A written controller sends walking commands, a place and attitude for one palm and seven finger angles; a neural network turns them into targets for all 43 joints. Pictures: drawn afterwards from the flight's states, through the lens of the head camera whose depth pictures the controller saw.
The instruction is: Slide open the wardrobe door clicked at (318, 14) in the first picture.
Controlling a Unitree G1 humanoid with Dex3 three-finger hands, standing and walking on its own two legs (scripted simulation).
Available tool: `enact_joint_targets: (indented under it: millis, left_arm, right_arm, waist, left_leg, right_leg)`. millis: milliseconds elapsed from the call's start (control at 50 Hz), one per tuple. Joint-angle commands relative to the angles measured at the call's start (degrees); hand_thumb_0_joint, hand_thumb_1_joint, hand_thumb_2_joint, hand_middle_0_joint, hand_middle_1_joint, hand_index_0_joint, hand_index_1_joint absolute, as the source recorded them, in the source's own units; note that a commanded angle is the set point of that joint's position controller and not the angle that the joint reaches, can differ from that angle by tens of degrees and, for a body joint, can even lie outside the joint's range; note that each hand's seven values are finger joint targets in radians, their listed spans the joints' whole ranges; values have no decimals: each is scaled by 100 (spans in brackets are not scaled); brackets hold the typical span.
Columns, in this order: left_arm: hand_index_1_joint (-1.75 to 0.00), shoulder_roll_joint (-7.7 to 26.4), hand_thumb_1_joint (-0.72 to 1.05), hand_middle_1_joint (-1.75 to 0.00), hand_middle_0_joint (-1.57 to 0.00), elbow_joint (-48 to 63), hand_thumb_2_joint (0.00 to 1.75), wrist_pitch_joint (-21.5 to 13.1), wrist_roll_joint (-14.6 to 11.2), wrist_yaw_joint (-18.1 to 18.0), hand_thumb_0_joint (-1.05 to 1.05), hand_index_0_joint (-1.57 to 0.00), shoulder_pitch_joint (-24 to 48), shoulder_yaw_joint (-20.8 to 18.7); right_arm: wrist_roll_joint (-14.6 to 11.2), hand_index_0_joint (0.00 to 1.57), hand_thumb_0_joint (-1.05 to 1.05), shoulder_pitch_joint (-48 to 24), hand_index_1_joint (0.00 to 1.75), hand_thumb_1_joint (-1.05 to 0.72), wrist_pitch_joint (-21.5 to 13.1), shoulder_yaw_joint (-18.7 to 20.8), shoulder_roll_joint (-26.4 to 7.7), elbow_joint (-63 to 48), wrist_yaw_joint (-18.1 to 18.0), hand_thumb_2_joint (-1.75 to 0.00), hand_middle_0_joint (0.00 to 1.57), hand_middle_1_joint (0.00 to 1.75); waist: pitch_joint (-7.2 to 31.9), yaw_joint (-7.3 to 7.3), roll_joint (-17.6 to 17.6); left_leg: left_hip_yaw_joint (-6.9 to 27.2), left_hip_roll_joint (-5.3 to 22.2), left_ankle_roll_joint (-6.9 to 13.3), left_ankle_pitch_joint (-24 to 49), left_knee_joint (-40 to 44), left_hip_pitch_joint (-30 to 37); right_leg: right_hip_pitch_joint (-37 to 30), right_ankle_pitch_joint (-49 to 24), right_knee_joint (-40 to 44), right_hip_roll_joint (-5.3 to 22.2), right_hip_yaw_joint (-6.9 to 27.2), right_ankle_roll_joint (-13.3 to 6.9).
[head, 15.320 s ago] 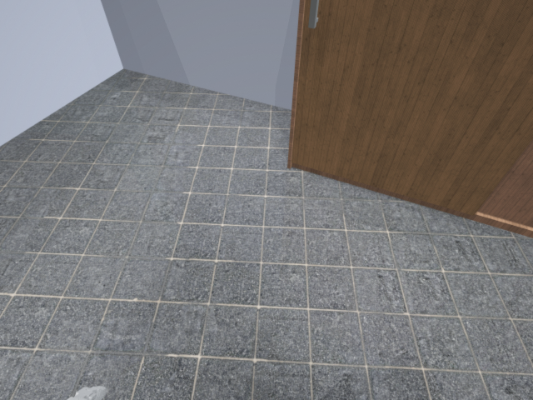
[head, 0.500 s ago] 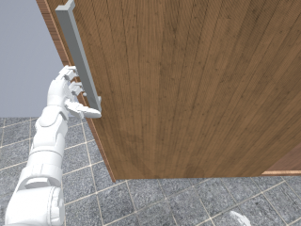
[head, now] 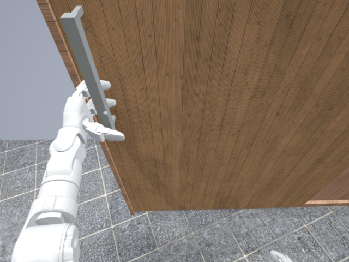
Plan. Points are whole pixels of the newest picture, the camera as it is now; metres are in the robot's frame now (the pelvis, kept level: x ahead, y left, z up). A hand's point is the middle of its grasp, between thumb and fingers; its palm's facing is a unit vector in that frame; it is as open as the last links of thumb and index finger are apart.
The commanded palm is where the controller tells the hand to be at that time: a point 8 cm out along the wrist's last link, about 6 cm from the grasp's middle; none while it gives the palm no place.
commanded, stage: slide the fingers in behind the handle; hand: left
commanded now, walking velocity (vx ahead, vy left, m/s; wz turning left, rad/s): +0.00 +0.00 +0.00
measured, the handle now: (97, 82) +0.46 +0.19 +0.18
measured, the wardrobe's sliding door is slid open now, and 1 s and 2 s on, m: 0.00 0.00 0.00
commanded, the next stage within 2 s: grip the handle and tug to test in 0.50 s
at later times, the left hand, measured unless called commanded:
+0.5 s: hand (109, 113) +0.41 +0.17 +0.13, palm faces +0.04 -1.00 +0.00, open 14.0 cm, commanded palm +0.38 +0.22 +0.14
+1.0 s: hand (110, 112) +0.42 +0.16 +0.13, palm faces +0.05 -1.00 +0.00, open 10.3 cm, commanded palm +0.38 +0.21 +0.14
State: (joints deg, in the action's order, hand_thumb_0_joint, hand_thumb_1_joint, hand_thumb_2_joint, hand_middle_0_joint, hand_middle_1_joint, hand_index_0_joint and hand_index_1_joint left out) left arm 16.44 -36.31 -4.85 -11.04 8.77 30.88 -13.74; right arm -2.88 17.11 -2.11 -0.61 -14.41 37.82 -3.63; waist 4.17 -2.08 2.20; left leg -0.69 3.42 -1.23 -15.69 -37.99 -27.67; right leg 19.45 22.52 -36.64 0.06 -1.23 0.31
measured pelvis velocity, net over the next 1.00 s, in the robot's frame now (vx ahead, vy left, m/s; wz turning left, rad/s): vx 0.00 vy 0.00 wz -0.01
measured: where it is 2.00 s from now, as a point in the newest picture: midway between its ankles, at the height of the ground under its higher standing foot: outside the picture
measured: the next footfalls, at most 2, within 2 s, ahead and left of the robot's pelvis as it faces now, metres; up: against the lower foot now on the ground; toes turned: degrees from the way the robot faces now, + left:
none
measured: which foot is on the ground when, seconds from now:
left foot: down 0.00-1.00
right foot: down 0.00-1.00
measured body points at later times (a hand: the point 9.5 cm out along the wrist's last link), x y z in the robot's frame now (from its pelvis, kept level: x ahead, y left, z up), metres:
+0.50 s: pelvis +0.00 +0.00 +0.00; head +0.01 -0.01 +0.45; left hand +0.40 +0.22 +0.14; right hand +0.10 -0.25 -0.11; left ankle +0.04 +0.13 -0.72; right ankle -0.04 -0.12 -0.72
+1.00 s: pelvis +0.00 +0.00 +0.00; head +0.02 -0.01 +0.45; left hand +0.41 +0.22 +0.14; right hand +0.10 -0.25 -0.11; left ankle +0.04 +0.13 -0.72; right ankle -0.04 -0.12 -0.72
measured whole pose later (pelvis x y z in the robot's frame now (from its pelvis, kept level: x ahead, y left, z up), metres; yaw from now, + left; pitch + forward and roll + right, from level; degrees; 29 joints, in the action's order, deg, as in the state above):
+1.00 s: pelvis +0.00 +0.00 +0.00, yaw +0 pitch +5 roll -1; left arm 15.1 -37.1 -5.0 -9.7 5.4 31.7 -12.5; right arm -2.6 17.1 -1.9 -0.7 -13.7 38.2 -3.1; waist 4.0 -2.1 2.2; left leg -1.1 3.3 -1.0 -15.8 -37.6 -27.1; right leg 19.1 22.4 -36.3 0.2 -0.8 0.5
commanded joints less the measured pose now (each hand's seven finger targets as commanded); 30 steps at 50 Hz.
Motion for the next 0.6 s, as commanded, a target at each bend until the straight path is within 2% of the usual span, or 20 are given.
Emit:
enact_joint_targets:
  millis: [0,40,60,80,100,120,160,220,240,280,300,320,360,400,440,460,480,520,540,580]
  left_arm:
    - [-120,1042,-50,-120,-30,1234,30,-306,-44,-87,0,-30,2521,-166]
    - [-120,1022,-50,-120,-30,1362,30,-334,-15,-144,0,-30,2663,-155]
    - [-120,1164,-50,-120,-30,1409,30,-385,-6,-192,0,-30,2589,-288]
    - [-120,1147,-50,-120,-30,1560,30,-438,44,-206,0,-30,2691,-220]
    - [-120,1014,-50,-120,-30,1578,30,-462,25,-220,0,-30,2654,-173]
    - [-120,1055,-50,-120,-30,1443,30,-464,-2,-220,0,-30,2430,-256]
    - [-120,1180,-50,-120,-30,1235,30,-460,-3,-202,0,-30,2286,-326]
    - [-120,895,-50,-120,-30,1379,30,-461,37,-154,0,-30,2765,4]
    - [-120,848,-50,-120,-30,1312,30,-439,26,-148,0,-30,2713,24]
    - [-120,1052,-50,-120,-30,1183,30,-424,-9,-181,0,-30,2689,-174]
    - [-120,939,-50,-120,-30,1214,30,-434,-2,-181,0,-30,2762,-74]
    - [-120,859,-50,-120,-30,1244,30,-440,-7,-176,0,-30,2824,-6]
    - [-120,1104,-50,-120,-30,1080,30,-443,11,-193,0,-30,2548,-232]
    - [-120,998,-50,-120,-30,1030,30,-443,29,-162,0,-30,2688,-108]
    - [-120,888,-50,-120,-30,1140,30,-469,36,-155,0,-30,2970,13]
    - [-120,1025,-50,-120,-30,1026,30,-476,16,-181,0,-30,2810,-145]
    - [-120,1148,-50,-120,-30,1002,30,-475,14,-184,0,-30,2744,-265]
    - [-120,1077,-50,-120,-30,897,30,-474,7,-169,0,-30,2753,-223]
    - [-120,1082,-50,-120,-30,957,30,-491,37,-163,0,-30,2865,-167]
    - [-120,1034,-50,-120,-30,1057,30,-532,67,-194,0,-30,2929,-132]
  right_arm:
    - [-3,20,0,-230,30,-90,-230,236,-733,-719,-38,-90,20,30]
    - [5,20,0,-239,30,-90,-236,240,-716,-720,-42,-90,20,30]
    - [26,20,0,-191,30,-90,-233,245,-734,-719,-48,-90,20,30]
    - [17,20,0,-245,30,-90,-240,239,-712,-736,-35,-90,20,30]
    - [30,20,0,-251,30,-90,-259,244,-683,-731,-31,-90,20,30]
    - [30,20,0,-238,30,-90,-266,242,-691,-711,-21,-90,20,30]
    - [26,20,0,-229,30,-90,-235,228,-734,-703,-36,-90,20,30]
    - [3,20,0,-277,30,-90,-249,228,-687,-692,-35,-90,20,30]
    - [1,20,0,-261,30,-90,-252,236,-693,-682,-39,-90,20,30]
    - [4,20,0,-260,30,-90,-248,230,-722,-664,-55,-90,20,30]
    - [11,20,0,-252,30,-90,-249,228,-707,-662,-55,-90,20,30]
    - [10,20,0,-263,30,-90,-268,232,-697,-670,-52,-90,20,30]
    - [34,20,0,-205,30,-90,-259,234,-730,-646,-49,-90,20,30]
    - [7,20,0,-232,30,-90,-238,222,-709,-643,-46,-90,20,30]
    - [14,20,0,-227,30,-90,-253,230,-698,-651,-40,-90,20,30]
    - [32,20,0,-168,30,-90,-248,240,-725,-642,-45,-90,20,30]
    - [21,20,0,-193,30,-90,-239,237,-732,-642,-42,-90,20,30]
    - [17,20,0,-184,30,-90,-232,238,-720,-638,-43,-90,20,30]
    - [14,20,0,-183,30,-90,-222,227,-721,-637,-40,-90,20,30]
    - [26,20,0,-161,30,-90,-237,248,-719,-658,-26,-90,20,30]
  waist:
    - [1462,-25,-207]
    - [1537,-27,-57]
    - [1654,6,-213]
    - [1757,11,21]
    - [1795,3,-4]
    - [1718,58,-94]
    - [1536,36,-374]
    - [1502,-63,44]
    - [1513,-64,-37]
    - [1527,-30,-195]
    - [1550,-63,-262]
    - [1557,-66,-196]
    - [1624,16,-247]
    - [1471,-44,-231]
    - [1539,-82,-50]
    - [1600,-40,-242]
    - [1625,6,-174]
    - [1551,-21,-262]
    - [1536,-37,-77]
    - [1717,-43,-75]
  left_leg:
    - [-46,-287,317,1116,295,1480]
    - [-38,-282,315,1158,280,1622]
    - [-24,-280,328,1235,261,1628]
    - [-36,-277,312,1289,274,1713]
    - [-35,-275,308,1316,269,1777]
    - [-40,-274,303,1307,276,1696]
    - [-57,-286,332,1187,296,1503]
    - [-43,-274,309,1110,303,1685]
    - [-23,-266,300,1078,308,1706]
    - [-35,-279,317,1032,312,1603]
    - [-29,-282,321,1042,325,1626]
    - [-31,-282,319,1022,320,1649]
    - [-32,-288,327,1089,295,1581]
    - [-38,-279,322,1040,323,1541]
    - [-22,-282,313,1053,300,1639]
    - [-11,-287,329,1107,282,1588]
    - [-18,-282,318,1132,297,1564]
    - [-32,-283,316,1061,301,1529]
    - [-36,-283,304,1048,309,1546]
    - [-15,-275,315,1164,270,1654]
  right_leg:
    - [195,-2169,547,-195,-96,-26]
    - [249,-2148,543,-202,-94,-46]
    - [119,-2185,532,-204,-100,-50]
    - [126,-2251,503,-196,-77,-57]
    - [133,-2275,496,-207,-97,-53]
    - [85,-2294,505,-211,-99,-59]
    - [17,-2239,557,-201,-85,-39]
    - [272,-2116,564,-199,-85,-50]
    - [300,-2038,569,-210,-103,-53]
    - [216,-2041,593,-198,-77,-40]
    - [212,-2056,595,-198,-85,-31]
    - [253,-2034,592,-197,-85,-29]
    - [120,-2078,582,-196,-78,-43]
    - [222,-2055,589,-190,-81,-35]
    - [297,-2046,571,-194,-82,-44]
    - [171,-2082,571,-200,-90,-48]
    - [160,-2124,552,-193,-77,-51]
    - [209,-2073,567,-198,-84,-37]
    - [244,-2029,557,-193,-85,-50]
    - [237,-2105,522,-199,-92,-52]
